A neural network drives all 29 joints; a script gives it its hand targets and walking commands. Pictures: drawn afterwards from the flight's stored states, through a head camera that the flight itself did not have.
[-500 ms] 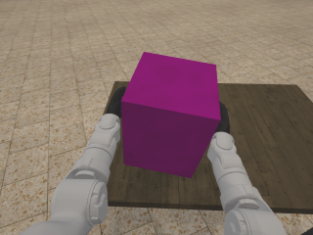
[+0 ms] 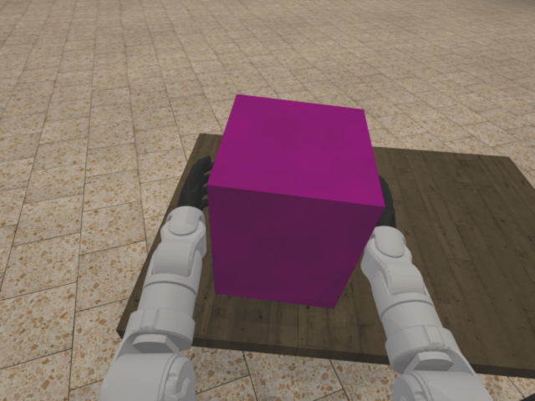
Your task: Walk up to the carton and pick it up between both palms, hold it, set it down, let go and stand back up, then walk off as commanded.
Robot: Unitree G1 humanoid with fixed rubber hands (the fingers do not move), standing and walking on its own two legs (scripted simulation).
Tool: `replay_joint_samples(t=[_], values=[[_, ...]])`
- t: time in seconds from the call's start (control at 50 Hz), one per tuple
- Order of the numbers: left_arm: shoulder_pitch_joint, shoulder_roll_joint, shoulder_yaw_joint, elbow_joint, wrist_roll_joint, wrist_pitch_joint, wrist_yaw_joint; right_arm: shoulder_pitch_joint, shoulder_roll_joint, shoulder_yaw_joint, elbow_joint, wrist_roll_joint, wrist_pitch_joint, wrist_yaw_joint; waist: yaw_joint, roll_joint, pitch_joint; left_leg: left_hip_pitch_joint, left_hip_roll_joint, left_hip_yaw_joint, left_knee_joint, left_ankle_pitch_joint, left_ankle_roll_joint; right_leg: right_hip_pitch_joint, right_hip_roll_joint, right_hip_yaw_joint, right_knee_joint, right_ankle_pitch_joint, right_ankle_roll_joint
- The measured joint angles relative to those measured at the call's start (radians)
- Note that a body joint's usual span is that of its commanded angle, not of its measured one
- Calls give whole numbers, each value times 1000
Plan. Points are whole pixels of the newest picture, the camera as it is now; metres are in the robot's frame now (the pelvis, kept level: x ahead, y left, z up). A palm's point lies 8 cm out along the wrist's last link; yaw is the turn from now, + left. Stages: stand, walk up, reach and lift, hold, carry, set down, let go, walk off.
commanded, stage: reach and lift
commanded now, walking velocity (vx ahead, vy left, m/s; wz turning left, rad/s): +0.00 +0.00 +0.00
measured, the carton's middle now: (286, 204) +0.40 -0.02 +0.11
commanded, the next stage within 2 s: hold in 1.14 s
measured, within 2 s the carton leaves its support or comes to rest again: neither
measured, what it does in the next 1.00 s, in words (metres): stands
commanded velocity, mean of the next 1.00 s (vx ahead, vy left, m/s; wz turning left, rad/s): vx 0.00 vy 0.00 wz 0.00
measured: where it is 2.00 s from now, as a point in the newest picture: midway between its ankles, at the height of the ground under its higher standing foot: outside the picture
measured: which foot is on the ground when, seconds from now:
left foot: down 0.00-1.00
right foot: down 0.00-1.00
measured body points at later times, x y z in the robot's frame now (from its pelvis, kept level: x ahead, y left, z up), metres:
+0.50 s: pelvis +0.01 +0.00 +0.00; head -0.02 +0.03 +0.45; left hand +0.37 +0.14 +0.15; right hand +0.36 -0.15 +0.13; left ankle -0.02 +0.12 -0.75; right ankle +0.04 -0.14 -0.75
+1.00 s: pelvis +0.00 +0.00 +0.00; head -0.02 +0.02 +0.45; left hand +0.37 +0.13 +0.16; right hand +0.36 -0.16 +0.14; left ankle -0.02 +0.12 -0.75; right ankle +0.04 -0.14 -0.75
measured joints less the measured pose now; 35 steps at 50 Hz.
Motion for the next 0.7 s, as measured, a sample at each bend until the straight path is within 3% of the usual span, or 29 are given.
replay_joint_samples(t=[0.2,0.48,0.7], values=[[73,-29,25,-200,32,126,-23,28,-17,90,-101,64,81,-22,-22,2,33,70,4,-4,-26,-2,-2,66,3,-5,-13,-11,0],[171,-43,-23,-470,60,265,-27,103,-22,149,-265,104,130,-27,-27,-12,63,85,2,-13,8,-24,0,93,2,-13,2,-25,4],[136,-70,-7,-478,103,319,-31,83,-21,121,-246,89,150,-2,-18,-25,87,105,-3,-1,6,-18,4,100,-3,0,16,-25,5]])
